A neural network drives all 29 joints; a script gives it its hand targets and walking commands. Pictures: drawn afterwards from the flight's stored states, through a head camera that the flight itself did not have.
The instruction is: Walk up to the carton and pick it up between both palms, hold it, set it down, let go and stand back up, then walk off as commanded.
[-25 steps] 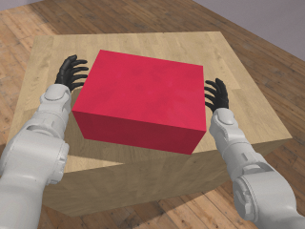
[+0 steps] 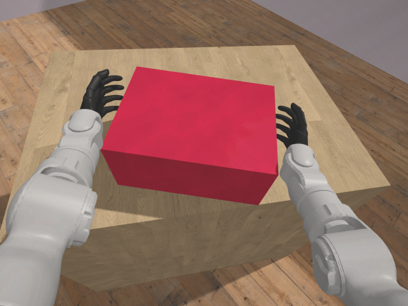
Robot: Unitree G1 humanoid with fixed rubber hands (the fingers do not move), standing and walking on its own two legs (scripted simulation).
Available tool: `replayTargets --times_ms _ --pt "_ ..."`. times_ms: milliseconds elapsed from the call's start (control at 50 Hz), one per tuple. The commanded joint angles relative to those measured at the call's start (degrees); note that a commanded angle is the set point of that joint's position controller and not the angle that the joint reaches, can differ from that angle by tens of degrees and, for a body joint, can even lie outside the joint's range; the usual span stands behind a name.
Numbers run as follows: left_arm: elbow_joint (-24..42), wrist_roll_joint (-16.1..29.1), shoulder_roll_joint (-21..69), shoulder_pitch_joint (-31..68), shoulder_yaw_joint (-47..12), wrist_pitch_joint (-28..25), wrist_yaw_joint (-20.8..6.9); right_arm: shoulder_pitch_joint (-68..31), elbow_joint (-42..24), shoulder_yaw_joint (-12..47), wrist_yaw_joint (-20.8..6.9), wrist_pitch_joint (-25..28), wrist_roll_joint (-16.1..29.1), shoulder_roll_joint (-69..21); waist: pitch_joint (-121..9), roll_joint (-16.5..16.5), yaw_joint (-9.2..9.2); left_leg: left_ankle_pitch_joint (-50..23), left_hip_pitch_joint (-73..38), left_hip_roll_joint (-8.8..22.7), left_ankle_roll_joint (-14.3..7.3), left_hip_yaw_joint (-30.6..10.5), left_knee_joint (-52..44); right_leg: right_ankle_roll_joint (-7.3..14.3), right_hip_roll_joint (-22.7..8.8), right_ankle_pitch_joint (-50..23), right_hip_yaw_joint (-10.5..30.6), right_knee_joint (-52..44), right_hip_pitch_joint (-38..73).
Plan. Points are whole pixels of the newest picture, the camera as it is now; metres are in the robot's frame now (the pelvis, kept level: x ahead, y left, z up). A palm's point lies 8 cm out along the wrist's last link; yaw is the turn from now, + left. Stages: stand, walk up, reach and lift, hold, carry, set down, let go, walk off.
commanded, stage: reach and lift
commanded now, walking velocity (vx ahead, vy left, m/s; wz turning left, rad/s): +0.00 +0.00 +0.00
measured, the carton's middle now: (196, 134) +0.48 -0.02 +0.03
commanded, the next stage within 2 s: none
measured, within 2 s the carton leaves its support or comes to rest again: leaves its support in 0.74 s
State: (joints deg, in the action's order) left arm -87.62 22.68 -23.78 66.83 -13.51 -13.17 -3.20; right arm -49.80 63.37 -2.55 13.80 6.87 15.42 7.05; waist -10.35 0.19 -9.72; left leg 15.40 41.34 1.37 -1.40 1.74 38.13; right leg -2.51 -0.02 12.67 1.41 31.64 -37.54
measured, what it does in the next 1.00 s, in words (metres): stands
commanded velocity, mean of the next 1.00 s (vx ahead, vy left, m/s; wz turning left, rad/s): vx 0.00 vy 0.00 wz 0.00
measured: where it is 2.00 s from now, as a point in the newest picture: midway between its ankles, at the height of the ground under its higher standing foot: outside the picture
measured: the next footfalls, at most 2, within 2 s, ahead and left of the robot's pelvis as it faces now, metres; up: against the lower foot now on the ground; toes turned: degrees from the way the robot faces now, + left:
none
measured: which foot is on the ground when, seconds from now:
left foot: down 0.00-1.00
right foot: down 0.00-1.00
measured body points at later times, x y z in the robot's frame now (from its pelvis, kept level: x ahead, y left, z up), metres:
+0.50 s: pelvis -0.02 -0.02 +0.01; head +0.05 +0.01 +0.45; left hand +0.48 +0.17 +0.11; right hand +0.41 -0.23 +0.09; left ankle +0.02 +0.09 -0.72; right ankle +0.01 -0.16 -0.72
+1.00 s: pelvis -0.01 -0.02 +0.02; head +0.03 -0.01 +0.47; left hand +0.46 +0.17 +0.13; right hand +0.40 -0.23 +0.10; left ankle +0.02 +0.09 -0.72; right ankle +0.01 -0.16 -0.72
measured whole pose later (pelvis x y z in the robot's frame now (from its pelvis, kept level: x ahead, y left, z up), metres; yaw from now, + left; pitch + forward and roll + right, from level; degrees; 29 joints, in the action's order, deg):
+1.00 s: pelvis -0.01 -0.02 +0.02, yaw +1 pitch +13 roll +0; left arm -72.6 15.6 -19.5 54.9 -1.7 -8.1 -0.4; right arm -41.6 52.0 -7.9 11.7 0.5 8.0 7.0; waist -9.7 0.9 -5.7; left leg 8.6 29.4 0.2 -1.4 1.8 24.7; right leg -2.0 -1.0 8.7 1.4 23.4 -28.0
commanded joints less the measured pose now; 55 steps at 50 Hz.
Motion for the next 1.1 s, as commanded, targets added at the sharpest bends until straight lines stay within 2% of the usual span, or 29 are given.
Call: replayTargets --times_ms 0,40,60,100,260,300,320,340,380,400,480,500,540,560,580,600,620,640,680,740,780,840,900,960,980,1020,1040,1060,1080 --pt "14.8 -7.2 8.9 27.8 3.4 -4.0 -2.4 -31.2 -13.7 1.6 -2.6 5.8 -1.4 -5.6 -47.0 9.4 3.31 -37.3 -36.8 -0.5 4.1 -1.8 -0.4 2.9 2.5 -27.7 -6.6 -2.5 8.7" --pt "15.7 -7.3 8.6 26.9 3.5 -4.2 -2.3 -30.5 -15.1 3.0 -2.7 5.9 -0.9 -6.1 -47.8 8.2 4.00 -35.7 -35.9 -1.0 3.6 -1.1 -1.0 2.6 2.4 -30.5 -6.5 -2.4 12.1" --pt "14.4 -7.3 8.7 28.0 3.6 -4.2 -2.5 -31.5 -14.4 1.8 -2.7 6.0 -1.7 -6.0 -47.5 8.2 3.02 -33.5 -35.0 -1.3 3.4 -1.4 -1.5 2.4 2.0 -29.7 -6.3 -2.8 11.4" --pt "15.2 -7.8 9.2 28.0 4.3 -4.5 -2.8 -31.6 -15.6 2.2 -3.0 6.0 -1.5 -6.9 -47.5 7.9 3.84 -32.3 -35.2 -1.2 3.0 -1.2 -2.1 2.3 1.9 -28.9 -6.1 -2.9 11.8" --pt "16.0 -9.1 13.6 32.2 4.1 -5.9 -3.5 -34.1 -16.3 0.7 -5.6 6.3 -5.1 -10.4 -47.3 9.1 3.79 -26.2 -34.1 -1.6 2.8 -1.0 -5.6 2.8 1.6 -20.0 -7.0 -5.3 12.8" --pt "14.0 -10.2 14.5 32.0 5.4 -6.5 -3.7 -34.8 -15.8 -0.4 -6.5 6.4 -6.0 -11.4 -45.1 8.3 4.12 -22.3 -32.7 -1.6 2.6 -0.7 -6.7 2.9 1.4 -15.4 -6.8 -6.1 12.4" --pt "15.1 -10.6 15.0 31.2 5.5 -6.3 -3.6 -34.6 -17.2 -0.1 -6.8 6.5 -6.2 -11.5 -45.7 9.3 4.92 -23.1 -34.3 -1.4 2.9 -0.6 -7.1 3.0 1.6 -14.8 -7.1 -6.3 11.8" --pt "11.0 -11.1 15.2 30.1 6.4 -6.0 -4.0 -34.0 -15.0 -1.0 -7.2 5.8 -7.1 -11.5 -42.4 7.4 4.41 -20.8 -33.1 -1.4 2.3 -0.6 -7.4 3.2 1.2 -13.0 -7.0 -7.2 11.5" --pt "12.2 -11.7 17.2 30.6 6.6 -6.6 -5.0 -35.0 -17.7 0.1 -8.1 6.0 -7.8 -14.6 -42.5 6.9 5.29 -18.5 -30.9 -1.8 1.8 0.0 -9.1 2.7 0.8 -12.7 -6.7 -7.4 15.3" --pt "9.8 -13.3 17.9 31.2 8.1 -6.4 -5.5 -36.6 -17.0 -0.4 -8.6 5.8 -9.4 -16.2 -40.7 6.0 5.19 -17.1 -29.9 -1.7 1.1 0.2 -9.5 2.9 0.3 -12.2 -6.2 -7.8 16.5" --pt "11.2 -17.5 29.5 29.3 9.5 -6.4 -7.5 -36.7 -18.9 0.6 -12.4 5.1 -12.4 -27.7 -42.6 6.8 6.10 -20.3 -33.2 -1.8 1.5 0.6 -11.8 2.7 0.8 -14.9 -6.4 -9.1 20.9" --pt "12.8 -17.4 32.6 32.5 8.6 -6.7 -8.0 -38.6 -20.0 0.8 -13.3 5.1 -13.0 -30.7 -42.6 7.7 6.11 -19.7 -32.9 -1.9 1.6 0.5 -12.3 2.7 0.8 -14.0 -6.1 -9.1 21.0" --pt "14.9 -17.6 34.3 31.0 8.3 -6.7 -7.9 -38.5 -23.0 3.4 -14.3 4.6 -11.7 -33.3 -45.5 7.9 7.19 -22.5 -33.7 -2.0 1.8 0.4 -12.2 2.6 1.0 -17.5 -5.2 -9.0 23.6" --pt "14.8 -17.5 34.9 31.4 8.3 -6.6 -7.9 -39.8 -24.2 4.3 -14.4 4.2 -12.0 -34.3 -46.0 7.1 7.38 -22.1 -33.0 -2.2 1.4 0.4 -12.3 2.5 1.0 -18.4 -4.7 -8.6 24.8" --pt "17.4 -16.7 36.4 28.5 6.8 -6.6 -7.6 -38.3 -26.8 6.2 -14.6 4.0 -11.1 -35.0 -48.4 7.4 7.63 -25.8 -33.9 -2.3 1.9 0.6 -11.7 2.6 1.2 -22.0 -4.7 -8.2 26.5" --pt "17.4 -16.2 37.3 30.7 6.5 -6.7 -7.6 -39.0 -26.6 5.8 -14.8 3.5 -11.2 -35.3 -48.9 7.3 6.68 -25.6 -33.9 -2.4 2.0 0.1 -11.6 2.4 1.4 -21.9 -4.7 -8.2 26.1" --pt "18.5 -16.3 37.6 31.0 6.4 -7.0 -7.5 -38.9 -27.3 6.9 -14.8 3.5 -11.3 -36.1 -49.2 7.1 6.95 -26.1 -34.1 -2.5 2.1 0.1 -11.3 2.2 1.4 -22.1 -4.5 -7.9 26.7" --pt "20.0 -15.2 38.1 31.1 5.3 -7.0 -7.7 -38.8 -29.4 8.1 -14.6 3.2 -10.6 -36.7 -49.9 7.0 6.34 -28.2 -34.8 -2.5 2.1 -0.3 -11.0 2.3 1.5 -24.9 -4.2 -7.7 27.9" --pt "26.5 -14.1 39.7 26.6 3.8 -7.1 -7.0 -35.4 -33.1 11.2 -14.4 2.8 -8.8 -37.8 -54.1 6.8 6.79 -35.0 -36.1 -2.8 2.6 -1.1 -9.7 2.0 2.1 -32.2 -3.9 -6.7 31.3" --pt "29.2 -13.4 39.6 28.9 3.3 -6.0 -7.3 -34.4 -32.6 12.8 -14.2 1.5 -8.6 -37.5 -51.2 6.8 6.16 -36.2 -36.5 -3.1 2.7 -1.4 -9.6 1.8 2.0 -33.4 -3.7 -6.9 31.3" --pt "31.1 -14.5 39.4 21.5 4.8 -4.0 -7.2 -30.0 -34.6 14.1 -14.3 0.1 -8.4 -36.0 -49.8 5.0 6.24 -38.2 -38.1 -3.1 2.4 -1.9 -10.3 1.7 2.2 -36.3 -3.8 -7.5 34.4" --pt "33.1 -14.6 38.8 21.7 5.6 -1.8 -7.4 -31.8 -36.9 14.4 -14.1 -1.3 -8.5 -34.8 -47.9 3.9 6.97 -35.4 -37.2 -3.4 2.2 -1.9 -11.4 1.5 1.9 -34.2 -3.5 -8.0 33.7" --pt "37.5 -15.5 39.1 20.1 6.5 0.6 -6.9 -33.2 -39.6 16.3 -14.6 -2.5 -6.9 -34.5 -46.1 3.9 8.65 -38.0 -40.0 -3.3 2.6 -2.0 -11.5 1.6 2.3 -33.9 -3.6 -8.5 33.4" --pt "39.1 -16.4 38.6 18.0 8.0 3.5 -6.7 -32.7 -40.4 15.9 -14.8 -3.8 -6.7 -32.2 -42.9 4.3 9.29 -37.8 -40.8 -3.1 2.6 -2.3 -12.2 1.8 2.4 -30.8 -3.6 -9.9 32.9" --pt "40.2 -16.3 38.5 18.6 8.3 4.0 -6.8 -33.1 -40.9 16.4 -14.9 -4.1 -6.7 -32.8 -41.9 3.1 9.69 -36.5 -40.0 -3.2 2.5 -2.2 -12.4 1.5 2.3 -30.6 -3.4 -9.7 33.8" --pt "39.9 -17.1 38.7 20.5 9.4 5.4 -6.8 -34.9 -39.6 14.8 -15.3 -5.0 -7.5 -32.0 -39.5 3.6 9.88 -32.0 -39.7 -3.0 2.4 -2.5 -13.8 1.7 2.4 -24.5 -3.7 -10.7 32.1" --pt "39.2 -17.7 38.2 20.4 9.7 6.0 -6.8 -33.1 -37.1 13.9 -15.4 -5.7 -8.0 -31.6 -36.9 2.8 8.96 -29.6 -40.1 -3.0 2.3 -2.5 -14.5 1.9 2.3 -22.2 -4.0 -11.2 31.3" --pt "38.3 -17.7 38.2 21.4 10.6 6.2 -6.8 -36.2 -38.1 13.6 -16.0 -5.5 -7.9 -31.7 -36.7 2.2 10.38 -28.9 -39.3 -2.9 2.1 -2.2 -14.7 1.8 2.3 -21.0 -3.8 -11.1 31.1" --pt "39.1 -17.3 39.4 22.2 10.0 6.5 -6.9 -36.3 -38.0 13.4 -16.2 -5.6 -8.1 -31.8 -36.2 2.5 9.82 -27.3 -39.9 -2.8 2.3 -2.2 -15.3 1.8 2.5 -18.8 -4.1 -11.8 30.6"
